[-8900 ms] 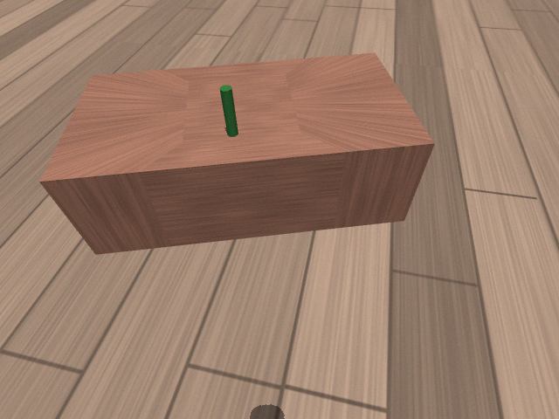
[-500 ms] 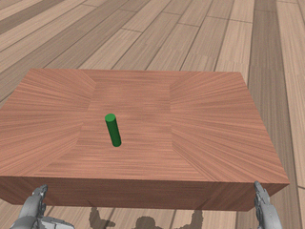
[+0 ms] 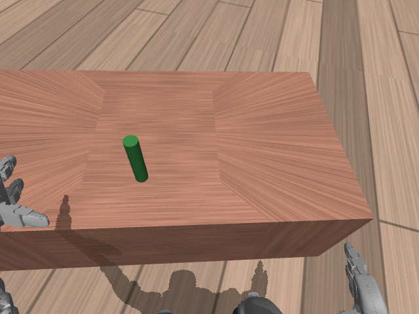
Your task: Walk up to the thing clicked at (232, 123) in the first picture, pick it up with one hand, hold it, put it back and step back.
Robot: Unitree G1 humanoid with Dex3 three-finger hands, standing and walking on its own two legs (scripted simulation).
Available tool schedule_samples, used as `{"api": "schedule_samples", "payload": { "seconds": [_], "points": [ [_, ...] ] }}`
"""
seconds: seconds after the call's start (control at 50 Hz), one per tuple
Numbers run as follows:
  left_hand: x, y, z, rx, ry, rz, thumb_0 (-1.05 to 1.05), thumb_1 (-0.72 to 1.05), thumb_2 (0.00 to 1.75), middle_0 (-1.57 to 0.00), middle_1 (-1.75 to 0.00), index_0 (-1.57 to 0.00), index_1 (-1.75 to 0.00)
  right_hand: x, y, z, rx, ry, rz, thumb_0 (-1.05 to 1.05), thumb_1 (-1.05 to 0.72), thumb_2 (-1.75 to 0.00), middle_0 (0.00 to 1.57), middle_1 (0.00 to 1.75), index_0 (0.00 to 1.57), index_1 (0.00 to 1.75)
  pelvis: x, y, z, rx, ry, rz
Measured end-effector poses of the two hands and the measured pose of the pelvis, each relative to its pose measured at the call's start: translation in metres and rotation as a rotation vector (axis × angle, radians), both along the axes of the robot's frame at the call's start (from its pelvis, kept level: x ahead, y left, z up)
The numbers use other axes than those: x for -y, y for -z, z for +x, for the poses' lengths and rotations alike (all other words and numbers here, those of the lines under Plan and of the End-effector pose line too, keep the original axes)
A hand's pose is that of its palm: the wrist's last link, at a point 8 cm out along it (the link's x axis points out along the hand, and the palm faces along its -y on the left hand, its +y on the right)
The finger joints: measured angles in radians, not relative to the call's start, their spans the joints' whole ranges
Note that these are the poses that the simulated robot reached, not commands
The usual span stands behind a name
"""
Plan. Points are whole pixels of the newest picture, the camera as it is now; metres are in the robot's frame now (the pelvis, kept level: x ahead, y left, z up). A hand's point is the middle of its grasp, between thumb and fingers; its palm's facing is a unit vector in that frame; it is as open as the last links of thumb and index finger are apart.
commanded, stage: go down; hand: left
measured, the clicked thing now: (136, 160) +0.56 +0.19 -0.18
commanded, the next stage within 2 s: approach in 0.96 s
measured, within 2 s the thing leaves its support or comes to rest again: neither
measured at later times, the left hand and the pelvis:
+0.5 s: hand (22, 162) +0.41 +0.36 +0.04, palm faces +0.20 -0.98 -0.08, open 17.5 cm; pelvis +0.02 +0.00 -0.01, yaw +0 degrees
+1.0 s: hand (17, 148) +0.44 +0.37 +0.05, palm faces +0.21 -0.98 -0.05, open 17.6 cm; pelvis +0.01 +0.00 -0.02, yaw +0 degrees
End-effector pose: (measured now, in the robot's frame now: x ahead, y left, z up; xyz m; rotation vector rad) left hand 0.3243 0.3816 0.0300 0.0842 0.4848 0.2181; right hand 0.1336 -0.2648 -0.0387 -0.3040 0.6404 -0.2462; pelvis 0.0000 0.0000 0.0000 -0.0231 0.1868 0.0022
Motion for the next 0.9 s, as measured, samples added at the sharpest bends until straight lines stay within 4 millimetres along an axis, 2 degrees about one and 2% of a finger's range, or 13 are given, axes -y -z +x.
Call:
{"api": "schedule_samples", "payload": {
  "seconds": [0.2,0.42,0.64,0.9],
  "points": [
    [-0.016,-0.015,0.030,0.108,0.003,0.002,-0.02,-0.52,0.08,-0.05,-0.04,-0.06,-0.04,-0.012,0.004,0.009,-0.014,-0.030,0.004,-0.01,0.55,-0.05,0.06,0.06,0.06,0.05,0.000,0.006,0.003,-0.050,-0.004,-0.011],
    [-0.023,-0.017,0.056,0.161,0.008,-0.016,-0.02,-0.53,0.08,-0.05,-0.04,-0.06,-0.04,-0.016,0.012,0.017,-0.043,-0.036,0.005,-0.01,0.55,-0.05,0.06,0.06,0.06,0.05,-0.003,0.014,0.013,-0.101,0.001,-0.018],
    [-0.027,-0.019,0.064,0.194,0.006,-0.024,-0.02,-0.55,0.08,-0.05,-0.04,-0.06,-0.04,-0.014,0.007,0.025,-0.039,-0.036,-0.013,-0.01,0.53,-0.06,0.06,0.06,0.06,0.05,-0.004,0.016,0.021,-0.112,0.000,-0.023],
    [-0.032,-0.027,0.075,0.242,0.008,-0.028,-0.02,-0.58,0.07,-0.06,-0.04,-0.06,-0.05,-0.013,0.002,0.024,-0.023,-0.047,-0.033,-0.01,0.53,-0.06,0.06,0.06,0.06,0.05,-0.004,0.020,0.016,-0.123,-0.003,-0.027]
  ]
}}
